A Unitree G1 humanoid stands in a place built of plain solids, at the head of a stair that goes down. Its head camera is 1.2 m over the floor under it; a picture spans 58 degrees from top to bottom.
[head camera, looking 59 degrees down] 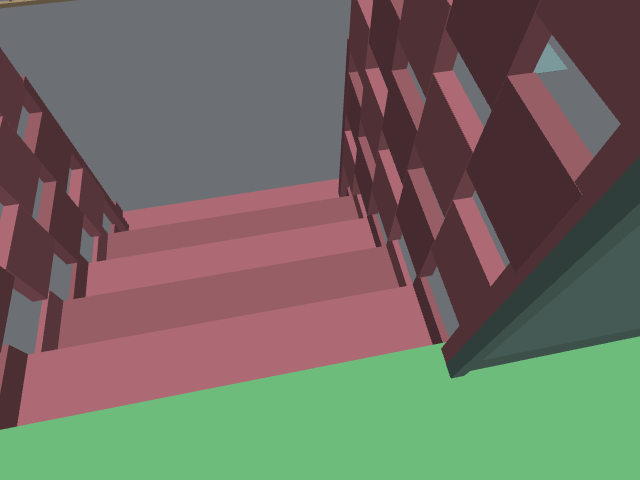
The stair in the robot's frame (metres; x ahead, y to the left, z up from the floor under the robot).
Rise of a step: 0.17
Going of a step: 0.26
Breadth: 1.32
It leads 11 degrees to the left of straight ahead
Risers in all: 6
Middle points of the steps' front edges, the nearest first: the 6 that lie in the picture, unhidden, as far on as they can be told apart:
0.26 0.25 0.00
0.52 0.30 -0.17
0.78 0.35 -0.34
1.03 0.40 -0.50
1.29 0.45 -0.67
1.54 0.50 -0.84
